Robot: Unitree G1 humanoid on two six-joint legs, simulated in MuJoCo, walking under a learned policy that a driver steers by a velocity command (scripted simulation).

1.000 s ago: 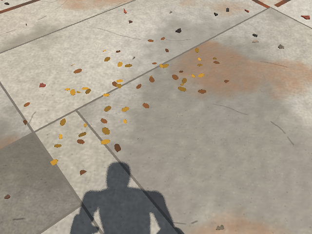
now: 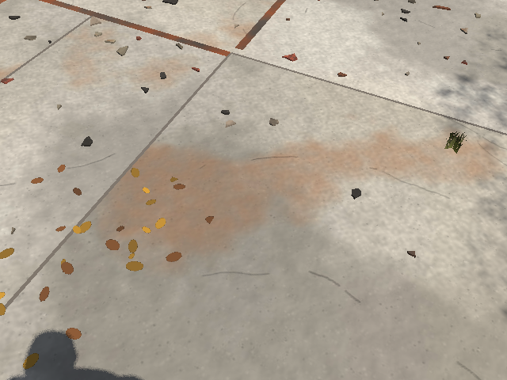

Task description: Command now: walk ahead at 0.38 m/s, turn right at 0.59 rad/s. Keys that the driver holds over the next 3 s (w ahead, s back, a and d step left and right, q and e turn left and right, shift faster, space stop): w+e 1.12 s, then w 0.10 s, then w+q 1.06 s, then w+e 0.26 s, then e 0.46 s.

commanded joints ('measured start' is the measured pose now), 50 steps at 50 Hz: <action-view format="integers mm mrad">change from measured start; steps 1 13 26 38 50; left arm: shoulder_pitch -19 -319 -1 175 255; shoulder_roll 73 -5 117 108 -4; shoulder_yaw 12 -31 22 17 -13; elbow -60 -177 -77 -9 -43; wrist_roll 6 3 -26 -36 -60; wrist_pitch -6 -4 -23 -61 -72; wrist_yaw -30 -74 11 16 20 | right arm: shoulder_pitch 41 191 76 -195 164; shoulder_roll -121 -120 -110 -74 -289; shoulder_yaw -35 -51 -41 -35 -82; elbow -38 53 -34 -120 -90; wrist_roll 2 5 1 -21 -39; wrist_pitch -24 -49 -45 15 -30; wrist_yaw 1 21 33 53 -1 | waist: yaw -29 -89 -3 45 -78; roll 179 147 39 -5 312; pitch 69 94 -23 42 -334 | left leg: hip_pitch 159 255 -441 -530 562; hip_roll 254 271 154 116 491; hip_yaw -260 63 -20 -6 -657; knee -299 -285 775 367 -92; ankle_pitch -37 385 -72 214 -84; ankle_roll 92 92 -35 -97 166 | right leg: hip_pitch -285 -348 362 332 -148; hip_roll -98 -153 -322 -208 71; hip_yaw -21 -148 273 221 51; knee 131 -150 -676 -736 238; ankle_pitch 117 319 473 569 -129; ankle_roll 34 32 -240 -175 -23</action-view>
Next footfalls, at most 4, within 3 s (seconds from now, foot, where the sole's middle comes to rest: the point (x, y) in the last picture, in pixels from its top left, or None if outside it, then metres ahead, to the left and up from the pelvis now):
0.40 right None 0.29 -0.16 -0.78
0.98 left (317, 327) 0.67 -0.18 -0.78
1.46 right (429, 322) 0.70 -0.50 -0.78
1.98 left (396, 226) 1.04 -0.47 -0.78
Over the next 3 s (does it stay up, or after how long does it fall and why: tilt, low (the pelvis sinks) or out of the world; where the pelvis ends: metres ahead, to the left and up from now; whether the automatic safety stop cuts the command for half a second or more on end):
stays up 1.31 -0.63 0.00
